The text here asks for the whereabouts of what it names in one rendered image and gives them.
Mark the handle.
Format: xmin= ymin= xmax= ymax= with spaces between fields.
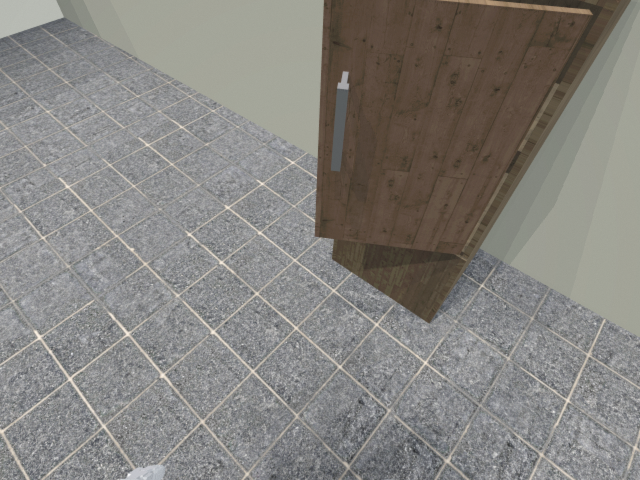
xmin=331 ymin=71 xmax=349 ymax=172

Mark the cupboard door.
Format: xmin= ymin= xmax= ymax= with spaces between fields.
xmin=315 ymin=0 xmax=593 ymax=255

